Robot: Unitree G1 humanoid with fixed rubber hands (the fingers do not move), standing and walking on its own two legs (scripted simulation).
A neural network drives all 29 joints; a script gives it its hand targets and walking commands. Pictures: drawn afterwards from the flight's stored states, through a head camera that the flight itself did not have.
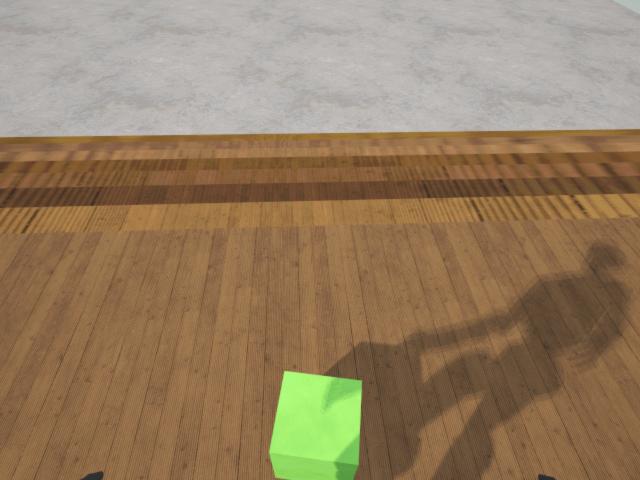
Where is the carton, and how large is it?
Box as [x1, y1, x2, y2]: [269, 371, 361, 479]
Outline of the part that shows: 284,371 269,451 275,476 289,479 352,479 358,464 361,381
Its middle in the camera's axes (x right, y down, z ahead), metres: +0.00 +0.54 +1.05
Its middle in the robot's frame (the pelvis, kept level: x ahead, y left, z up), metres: +0.39 +0.00 -0.66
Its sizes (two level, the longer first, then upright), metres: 0.210 0.200 0.250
